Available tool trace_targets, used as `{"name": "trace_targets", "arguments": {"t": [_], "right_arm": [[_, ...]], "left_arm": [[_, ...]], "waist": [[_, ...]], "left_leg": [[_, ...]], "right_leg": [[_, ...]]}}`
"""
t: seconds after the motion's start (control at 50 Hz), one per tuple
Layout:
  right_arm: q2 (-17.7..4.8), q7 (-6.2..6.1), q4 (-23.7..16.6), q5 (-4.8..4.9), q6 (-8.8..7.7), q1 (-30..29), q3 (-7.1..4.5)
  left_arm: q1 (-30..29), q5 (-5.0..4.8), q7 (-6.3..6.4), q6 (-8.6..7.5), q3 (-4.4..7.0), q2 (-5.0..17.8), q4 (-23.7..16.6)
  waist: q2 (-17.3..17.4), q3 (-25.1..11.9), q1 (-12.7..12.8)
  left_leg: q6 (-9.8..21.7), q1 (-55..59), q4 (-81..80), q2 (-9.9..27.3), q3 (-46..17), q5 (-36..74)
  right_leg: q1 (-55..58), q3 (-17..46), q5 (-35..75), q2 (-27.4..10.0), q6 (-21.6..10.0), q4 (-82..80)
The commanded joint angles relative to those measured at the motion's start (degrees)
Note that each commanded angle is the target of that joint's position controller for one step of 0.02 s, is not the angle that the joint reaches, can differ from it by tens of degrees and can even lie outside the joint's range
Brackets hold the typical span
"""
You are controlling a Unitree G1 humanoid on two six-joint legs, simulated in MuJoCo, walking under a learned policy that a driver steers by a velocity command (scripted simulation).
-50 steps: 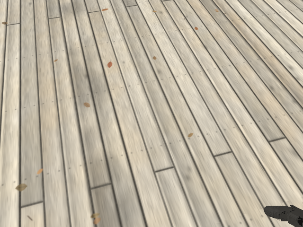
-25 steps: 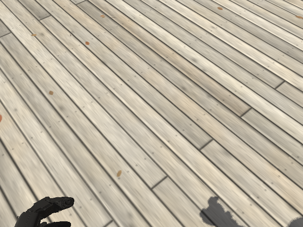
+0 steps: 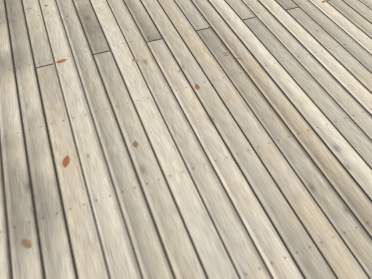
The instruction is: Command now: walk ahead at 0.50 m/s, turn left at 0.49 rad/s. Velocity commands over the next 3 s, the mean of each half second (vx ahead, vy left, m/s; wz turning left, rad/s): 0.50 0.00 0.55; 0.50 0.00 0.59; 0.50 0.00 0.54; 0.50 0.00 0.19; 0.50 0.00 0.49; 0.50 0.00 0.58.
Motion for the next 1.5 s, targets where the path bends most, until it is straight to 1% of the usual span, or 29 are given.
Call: {"name": "trace_targets", "arguments": {"t": [0.02,0.04,0.06,0.08,0.1,0.14,0.22,0.32,0.42,0.48,0.5,0.52,0.54,0.56,0.58,0.64,0.9,0.96,1.0,1.02,1.04,1.06,1.08,1.12,1.18,1.26,1.42,1.48,1.5], "right_arm": [[-13.08,-1.13,-0.58,0.27,0.05,17.39,-5.56],[-19.69,-2.02,-0.38,0.63,0.11,19.24,-7.03],[-16.86,-1.81,-2.22,0.41,-0.55,19.65,-5.89],[-13.5,-1.79,-2.1,-0.19,-1.02,18.22,-4.91],[-11.89,-1.92,-2.44,-0.01,-1.36,15.25,-4.52],[-8.48,-2.28,-4.04,-0.51,-1.51,9.08,-3.38],[-9.9,-3.4,-4.98,-0.45,-1.54,8.49,-3.74],[-11.26,-4.74,-4.01,0.18,-0.54,11.91,-4.21],[-10.78,-5.07,-3.0,0.5,0.25,14.54,-4.29],[-7.94,-4.96,-4.01,0.01,0.38,12.8,-3.46],[-4.32,-4.77,-4.96,-0.87,0.22,13.83,-2.11],[-1.65,-4.68,-7.05,0.9,-0.37,21.89,-1.17],[-8.1,-4.92,-5.22,1.54,-0.36,21.09,-2.23],[-11.12,-4.89,-5.78,1.02,-0.04,14.66,-3.15],[-10.65,-4.96,-6.32,0.34,0.23,11.64,-3.24],[-7.82,-4.02,-7.5,0.61,0.66,10.26,-3.28],[-3.49,-0.81,-12.91,0.52,0.35,-5.26,-1.52],[-5.96,-0.37,-13.57,0.11,0.7,-3.31,-2.74],[-10.2,-0.99,-10.48,0.11,1.22,10.02,-5.3],[-14.03,-2.19,-8.01,0.35,1.89,19.72,-7.08],[-20.39,-2.64,-8.54,0.74,1.39,17.01,-7.58],[-15.78,-2.33,-10.18,0.39,0.43,19.25,-6.21],[-12.93,-2.11,-9.23,-0.14,-0.39,17.44,-5.25],[-10.45,-2.25,-9.54,-0.15,-0.91,10.55,-4.39],[-9.25,-2.87,-10.07,-0.78,-1.26,7.29,-3.79],[-11.16,-4.37,-8.0,-0.25,-1.05,9.94,-4.29],[-10.16,-4.92,-3.66,0.28,-0.26,16.02,-4.02],[-8.29,-4.66,-3.27,-0.22,0.14,15.47,-3.4],[-5.77,-4.58,-4.13,-0.91,0.07,15.68,-2.29]], "left_arm": [[-2.8,-0.19,1.2,0.28,2.24,10.85,-4.0],[3.73,1.83,0.22,-1.08,-0.25,2.78,-6.64],[0.54,0.78,-0.76,-3.48,-0.73,4.37,-7.02],[-5.64,-1.57,-1.58,-4.95,0.3,8.07,-8.67],[-8.0,-1.7,-1.56,-5.74,-0.1,7.54,-9.63],[-7.94,0.64,-0.84,-5.35,0.55,7.96,-9.09],[-7.05,1.53,-0.66,-2.98,0.12,5.51,-9.28],[-17.67,0.94,-1.22,-3.23,-1.13,3.23,-11.62],[-19.78,-0.02,-2.3,-4.45,0.09,6.61,-12.58],[-9.08,0.52,-1.87,-5.32,1.86,9.43,-10.07],[-0.86,1.37,-1.39,-5.39,2.66,12.47,-9.34],[3.23,1.89,-1.71,-4.55,3.72,17.15,-7.24],[1.73,0.46,-1.99,-4.37,2.7,11.56,-7.96],[-0.61,0.33,-1.71,-4.03,1.68,8.0,-8.56],[-3.2,0.9,-1.63,-3.67,1.12,6.92,-8.73],[-5.35,1.26,-1.28,-3.67,0.34,4.64,-7.43],[-0.73,-0.22,-0.77,-2.1,1.87,10.97,-1.53],[-0.93,-1.07,-0.38,-1.06,2.61,13.36,-1.26],[-2.13,-1.51,0.13,-0.37,2.76,14.0,-1.65],[-1.51,-0.33,0.32,-0.65,1.83,11.77,-2.45],[3.94,2.01,-0.64,-1.97,-0.97,3.17,-5.98],[-1.42,0.33,-1.55,-4.08,-0.45,7.87,-6.56],[-7.05,-1.74,-1.99,-5.07,0.23,10.28,-8.54],[-7.88,0.22,-1.34,-5.68,-0.05,9.2,-8.25],[-5.49,1.28,-1.33,-3.8,0.26,8.73,-7.71],[-12.4,1.7,-1.28,-2.84,-1.0,5.33,-9.52],[-20.14,0.38,-2.96,-4.18,-0.59,6.98,-11.65],[-11.41,0.95,-2.56,-4.74,0.9,9.06,-9.64],[-3.29,1.71,-2.27,-4.97,1.64,11.69,-8.82]], "waist": [[-3.24,-10.67,-12.39],[12.36,-16.19,-7.07],[8.9,-25.07,-8.99],[5.04,-18.37,-10.74],[0.99,-12.04,-8.88],[-0.85,-5.77,-4.14],[0.34,-3.72,-2.08],[3.23,-2.26,-6.26],[4.96,-2.26,-6.23],[5.49,-6.76,-0.21],[-1.55,-14.64,2.68],[-21.52,-19.54,-1.39],[-15.14,-15.44,0.2],[-9.84,-8.67,1.86],[-6.25,-5.3,1.1],[-8.47,-1.61,-1.26],[-4.71,3.0,2.37],[-6.98,0.42,-0.72],[-6.45,-6.92,-8.83],[-1.76,-11.95,-13.1],[14.43,-16.48,-5.07],[8.45,-24.21,-9.73],[5.51,-15.59,-10.2],[-0.89,-7.02,-5.12],[0.7,-5.03,-1.56],[0.98,-2.07,-3.34],[4.5,-1.35,-6.58],[5.49,-4.49,-1.93],[0.87,-12.12,1.52]], "left_leg": [[5.68,27.89,-3.08,-3.97,-1.4,-1.24],[16.16,49.96,-5.18,11.4,-30.95,-6.66],[21.21,57.31,-15.58,17.43,-52.66,-13.37],[17.45,53.59,-17.68,16.17,-44.95,-12.55],[15.15,45.31,-17.65,13.73,-37.46,-9.06],[12.89,30.5,-18.96,9.66,-27.48,3.45],[12.88,20.27,-21.63,6.65,-20.77,12.63],[8.32,16.34,-20.41,2.43,-17.0,4.15],[6.51,22.79,-14.43,5.75,-25.42,-2.28],[3.19,21.25,-3.06,2.56,-25.11,0.57],[1.0,14.77,12.99,-1.41,-19.85,-8.08],[-2.46,-5.66,31.02,-8.35,-12.83,-30.24],[-3.31,-12.66,38.44,-3.35,-14.11,-27.6],[-3.58,-13.92,39.97,-1.5,-12.98,-22.01],[-3.89,-11.96,38.95,0.37,-11.48,-17.88],[-4.12,-7.3,33.46,3.7,-10.39,-12.77],[-3.01,-6.37,3.68,2.82,-2.01,4.41],[0.33,0.63,1.45,-1.36,1.95,-3.65],[4.06,19.27,-2.76,-5.69,3.44,-2.53],[6.91,37.23,-3.66,-1.65,-5.01,-1.52],[17.29,54.89,-8.23,13.71,-37.87,-9.83],[19.59,57.31,-16.13,17.2,-50.87,-18.13],[16.46,51.61,-17.65,15.5,-42.64,-14.55],[13.21,35.41,-18.23,10.8,-30.82,-1.99],[13.29,24.61,-21.04,8.29,-25.26,8.79],[11.23,17.87,-21.58,4.56,-18.95,8.9],[6.88,23.71,-15.0,6.82,-24.0,-1.74],[4.21,25.05,-5.29,4.19,-23.09,8.47],[2.09,19.68,9.21,1.07,-19.44,3.55]], "right_leg": [[-11.83,1.37,60.1,-11.55,-3.56,31.33],[-38.28,3.45,10.99,-1.24,0.73,53.86],[-47.71,17.29,-8.15,4.41,0.66,63.31],[-53.02,20.49,-4.02,0.63,-0.89,63.56],[-52.78,19.75,0.84,-1.94,-1.86,58.74],[-45.81,19.14,5.75,-5.43,-1.27,49.62],[-41.29,16.99,10.31,-5.35,2.25,39.5],[-35.97,15.84,28.83,-1.18,3.93,17.76],[-32.85,18.62,26.11,0.07,1.84,9.99],[-17.34,18.59,22.36,-1.92,-2.49,6.78],[-3.23,28.43,17.21,-11.81,-5.91,7.03],[12.0,56.54,3.59,-23.81,-15.74,0.89],[9.63,60.23,-9.38,-24.03,-15.22,-1.75],[3.3,50.02,-6.65,-21.21,-12.51,-2.12],[-3.0,42.03,2.0,-18.59,-10.94,-2.56],[-11.78,28.96,15.26,-13.94,-9.88,-5.98],[-5.26,7.18,34.6,-14.92,-8.88,-7.75],[-1.45,3.99,58.19,-15.61,-7.28,0.68],[-5.67,1.47,67.2,-13.83,-5.23,19.0],[-19.36,1.65,51.19,-11.67,-2.96,35.6],[-45.24,5.76,-5.35,0.18,0.23,56.08],[-51.03,18.8,-8.08,0.97,-0.36,62.42],[-55.1,19.06,-2.22,-1.59,-1.25,61.13],[-49.65,18.54,5.39,-5.44,-1.09,51.02],[-42.66,18.1,8.31,-6.53,1.1,44.55],[-41.29,16.52,20.04,-4.49,3.66,29.78],[-33.85,17.86,27.96,-1.28,0.96,11.09],[-21.61,15.67,22.96,-0.84,-3.28,7.68],[-8.26,23.52,23.43,-8.72,-7.0,9.1]]}}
